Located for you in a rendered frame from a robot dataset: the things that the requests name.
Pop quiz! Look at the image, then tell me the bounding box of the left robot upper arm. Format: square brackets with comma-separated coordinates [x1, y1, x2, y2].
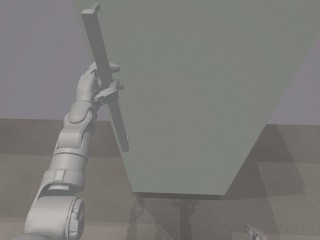
[7, 196, 85, 240]

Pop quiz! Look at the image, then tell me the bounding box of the robot left hand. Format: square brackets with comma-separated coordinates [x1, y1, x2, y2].
[75, 62, 124, 112]

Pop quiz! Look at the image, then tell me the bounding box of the handle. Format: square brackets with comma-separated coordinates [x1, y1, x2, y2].
[81, 3, 130, 152]

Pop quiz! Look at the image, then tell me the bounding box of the fridge door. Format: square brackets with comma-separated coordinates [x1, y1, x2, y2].
[72, 0, 320, 195]

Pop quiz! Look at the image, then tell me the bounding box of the left robot forearm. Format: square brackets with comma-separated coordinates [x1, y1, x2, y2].
[24, 101, 98, 233]

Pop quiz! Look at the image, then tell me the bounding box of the robot right hand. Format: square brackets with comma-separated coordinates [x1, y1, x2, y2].
[244, 225, 267, 240]

